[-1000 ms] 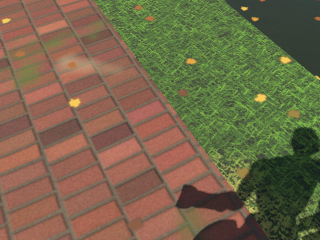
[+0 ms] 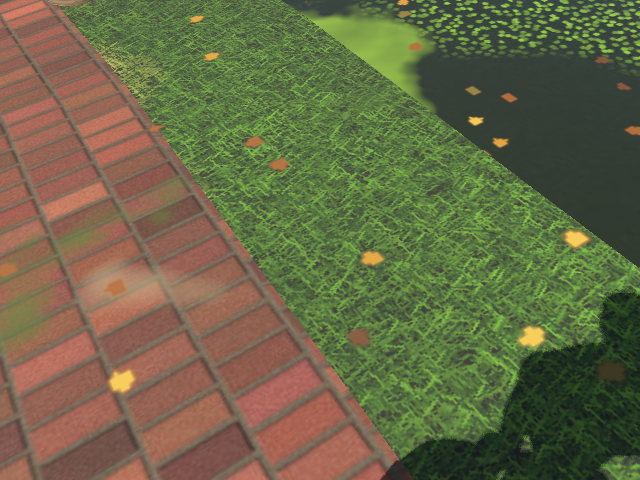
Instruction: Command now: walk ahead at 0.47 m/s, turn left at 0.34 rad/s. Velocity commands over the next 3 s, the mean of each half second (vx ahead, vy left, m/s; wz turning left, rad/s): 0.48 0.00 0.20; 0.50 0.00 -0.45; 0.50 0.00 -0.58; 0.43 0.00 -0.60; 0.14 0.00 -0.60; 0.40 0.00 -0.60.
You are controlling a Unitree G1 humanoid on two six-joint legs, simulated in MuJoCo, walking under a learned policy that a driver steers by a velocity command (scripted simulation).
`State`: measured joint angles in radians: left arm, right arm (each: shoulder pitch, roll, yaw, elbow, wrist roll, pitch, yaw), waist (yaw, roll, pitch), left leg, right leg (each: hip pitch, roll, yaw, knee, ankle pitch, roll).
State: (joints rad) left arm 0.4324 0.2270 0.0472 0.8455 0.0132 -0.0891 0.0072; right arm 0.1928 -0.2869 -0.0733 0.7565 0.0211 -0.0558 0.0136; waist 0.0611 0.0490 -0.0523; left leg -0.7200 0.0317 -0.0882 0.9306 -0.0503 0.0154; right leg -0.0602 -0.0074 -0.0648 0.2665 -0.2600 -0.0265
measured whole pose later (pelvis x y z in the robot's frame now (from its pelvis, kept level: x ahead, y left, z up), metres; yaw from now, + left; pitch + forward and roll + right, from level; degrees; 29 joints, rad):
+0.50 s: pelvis +0.27 +0.08 +0.00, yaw +7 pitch +1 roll +2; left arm 0.24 0.29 0.07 0.80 -0.03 -0.06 0.02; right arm 0.27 -0.24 -0.06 0.80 -0.02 -0.09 0.03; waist -0.01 -0.04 0.02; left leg -0.15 -0.08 0.09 0.31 -0.18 0.08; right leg -0.70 -0.14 0.09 1.10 -0.17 0.01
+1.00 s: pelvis +0.56 +0.02 -0.01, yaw -10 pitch +2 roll +0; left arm 0.31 0.27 0.07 0.70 -0.01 -0.06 -0.02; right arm 0.13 -0.29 -0.05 0.74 -0.01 -0.11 0.01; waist 0.03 0.02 0.04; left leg -0.58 0.08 -0.07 1.08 -0.30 -0.01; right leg -0.26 0.12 0.04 0.39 -0.16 -0.11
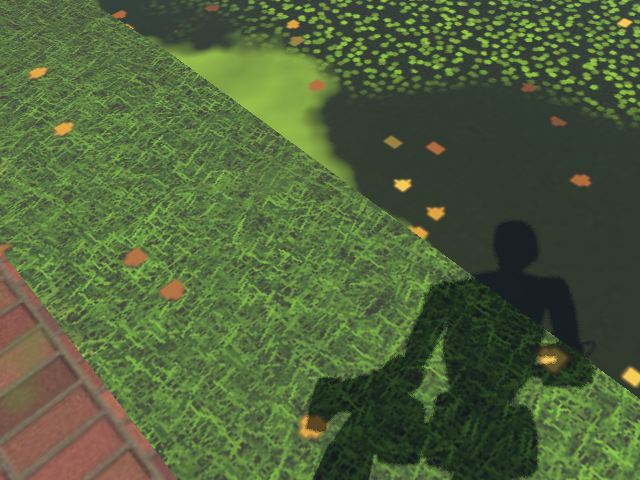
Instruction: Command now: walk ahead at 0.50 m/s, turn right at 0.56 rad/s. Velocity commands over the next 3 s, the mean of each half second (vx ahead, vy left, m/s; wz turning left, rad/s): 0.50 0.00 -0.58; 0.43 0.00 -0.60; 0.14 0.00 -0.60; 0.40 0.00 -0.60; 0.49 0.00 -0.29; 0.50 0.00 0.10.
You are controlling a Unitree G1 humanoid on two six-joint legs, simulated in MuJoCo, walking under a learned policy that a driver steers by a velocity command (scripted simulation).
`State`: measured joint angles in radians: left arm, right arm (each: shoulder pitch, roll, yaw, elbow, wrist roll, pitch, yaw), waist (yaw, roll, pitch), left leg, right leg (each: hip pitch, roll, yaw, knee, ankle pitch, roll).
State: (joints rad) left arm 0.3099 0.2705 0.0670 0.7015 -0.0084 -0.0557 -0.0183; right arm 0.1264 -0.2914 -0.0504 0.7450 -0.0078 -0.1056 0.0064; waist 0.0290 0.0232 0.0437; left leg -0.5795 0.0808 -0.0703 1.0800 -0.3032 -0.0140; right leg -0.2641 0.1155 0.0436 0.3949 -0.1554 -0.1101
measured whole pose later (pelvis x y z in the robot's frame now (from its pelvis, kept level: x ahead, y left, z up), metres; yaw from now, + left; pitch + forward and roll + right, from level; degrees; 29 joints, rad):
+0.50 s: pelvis +0.28 +0.04 +0.00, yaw -18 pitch +1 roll +2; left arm 0.26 0.31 0.08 0.65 -0.03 -0.01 0.00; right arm 0.26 -0.26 -0.07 0.79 -0.01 -0.10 0.01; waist -0.03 -0.06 0.02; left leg -0.20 -0.03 0.08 0.37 -0.20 0.03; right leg -0.62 -0.06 0.07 1.15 -0.30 -0.01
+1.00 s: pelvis +0.52 -0.14 -0.01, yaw -36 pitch +2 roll +0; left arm 0.29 0.30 0.05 0.81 0.03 -0.12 -0.04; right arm 0.22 -0.27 0.00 0.76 -0.08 -0.11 0.01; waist 0.00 0.01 0.00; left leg -0.46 0.09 -0.05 1.19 -0.47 -0.05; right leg -0.34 0.10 0.03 0.46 -0.14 -0.10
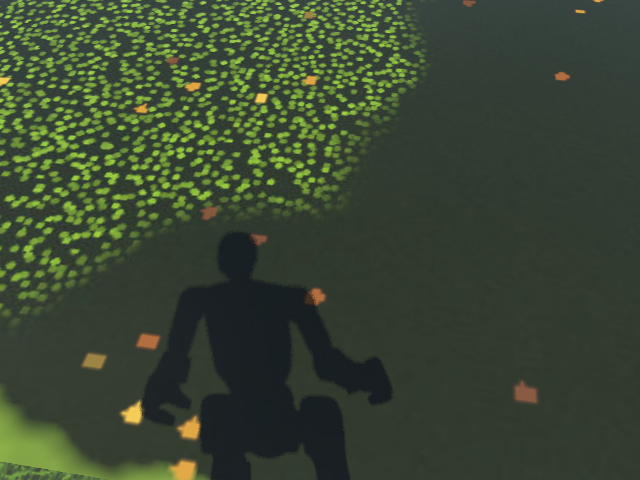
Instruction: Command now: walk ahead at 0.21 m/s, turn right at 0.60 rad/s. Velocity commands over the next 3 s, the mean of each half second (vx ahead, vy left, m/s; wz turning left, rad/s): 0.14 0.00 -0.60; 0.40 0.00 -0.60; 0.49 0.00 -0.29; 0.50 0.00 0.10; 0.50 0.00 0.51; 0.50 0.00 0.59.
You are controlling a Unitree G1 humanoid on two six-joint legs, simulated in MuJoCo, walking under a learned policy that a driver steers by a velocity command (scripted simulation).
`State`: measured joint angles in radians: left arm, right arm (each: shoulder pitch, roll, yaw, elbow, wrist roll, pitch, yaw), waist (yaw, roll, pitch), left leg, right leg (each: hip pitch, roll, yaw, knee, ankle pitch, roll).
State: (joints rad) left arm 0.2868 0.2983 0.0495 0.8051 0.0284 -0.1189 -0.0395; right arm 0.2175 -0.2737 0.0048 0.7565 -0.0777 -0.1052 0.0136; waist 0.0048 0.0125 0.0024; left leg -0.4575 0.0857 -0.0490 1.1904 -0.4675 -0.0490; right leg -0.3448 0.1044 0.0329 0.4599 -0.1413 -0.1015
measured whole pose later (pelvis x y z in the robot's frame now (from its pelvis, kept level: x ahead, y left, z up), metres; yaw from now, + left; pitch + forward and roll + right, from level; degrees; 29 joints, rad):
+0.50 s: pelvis +0.14 +0.05 +0.02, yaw -18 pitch +2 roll +0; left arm 0.24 0.32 0.04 0.72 0.08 -0.06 -0.06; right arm 0.22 -0.29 -0.02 0.70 -0.03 -0.11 -0.06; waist -0.05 0.00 0.00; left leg -0.19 0.01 0.12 0.25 -0.10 0.04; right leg -0.48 -0.02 0.04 1.06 -0.39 0.06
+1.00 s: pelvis +0.26 -0.10 +0.01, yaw -36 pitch +0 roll +0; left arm 0.41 0.23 0.03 0.77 0.07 -0.12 -0.06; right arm 0.14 -0.28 0.01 0.79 -0.08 -0.12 0.00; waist 0.03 0.03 0.00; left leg -0.53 0.06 -0.03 0.99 -0.30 0.03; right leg -0.12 0.09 0.07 0.41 -0.28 -0.09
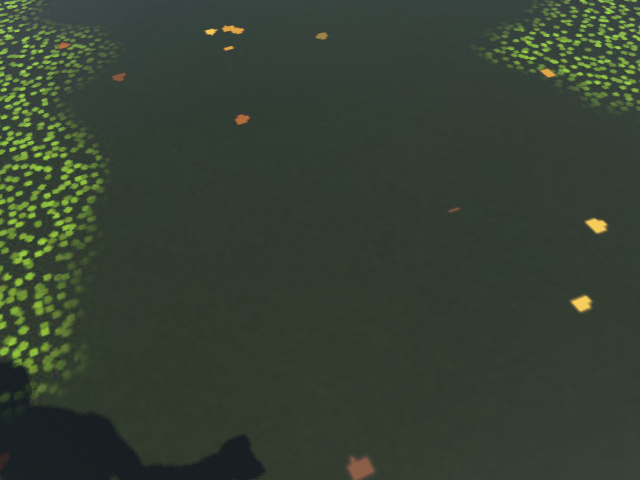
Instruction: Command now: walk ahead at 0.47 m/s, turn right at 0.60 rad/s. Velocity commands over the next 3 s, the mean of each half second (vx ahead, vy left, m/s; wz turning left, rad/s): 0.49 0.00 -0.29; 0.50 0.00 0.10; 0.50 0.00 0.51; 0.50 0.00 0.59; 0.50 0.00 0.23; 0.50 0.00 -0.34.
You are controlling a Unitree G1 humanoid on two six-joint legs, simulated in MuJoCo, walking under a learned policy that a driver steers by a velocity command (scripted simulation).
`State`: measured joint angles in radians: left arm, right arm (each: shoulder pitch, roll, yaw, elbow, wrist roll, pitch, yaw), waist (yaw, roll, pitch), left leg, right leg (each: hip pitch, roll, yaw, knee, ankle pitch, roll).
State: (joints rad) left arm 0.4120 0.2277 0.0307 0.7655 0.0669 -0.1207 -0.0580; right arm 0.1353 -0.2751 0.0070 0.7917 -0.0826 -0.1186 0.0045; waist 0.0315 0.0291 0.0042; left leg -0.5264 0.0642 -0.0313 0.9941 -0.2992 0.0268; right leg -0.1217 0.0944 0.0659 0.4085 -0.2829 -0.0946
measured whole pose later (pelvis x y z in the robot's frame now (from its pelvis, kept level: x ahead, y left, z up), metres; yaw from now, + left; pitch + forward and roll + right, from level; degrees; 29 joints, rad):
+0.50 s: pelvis +0.32 +0.03 -0.10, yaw -7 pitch +2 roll +1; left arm 0.30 0.23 0.04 0.82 -0.04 -0.05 0.04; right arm 0.32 -0.25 -0.03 0.96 0.00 -0.07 0.02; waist 0.01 -0.01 0.00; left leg -0.23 -0.06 0.04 0.45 -0.25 0.06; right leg -0.76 -0.05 0.02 1.56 -0.41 -0.01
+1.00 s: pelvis +0.60 -0.06 -0.10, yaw -2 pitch +1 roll -1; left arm 0.27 0.23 0.07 0.86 0.01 -0.10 0.00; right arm 0.21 -0.29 -0.08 0.89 0.03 -0.04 -0.01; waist 0.02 0.06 0.01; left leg -0.67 0.10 -0.09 1.06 -0.18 0.02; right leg -0.17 0.04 -0.12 0.30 -0.16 -0.06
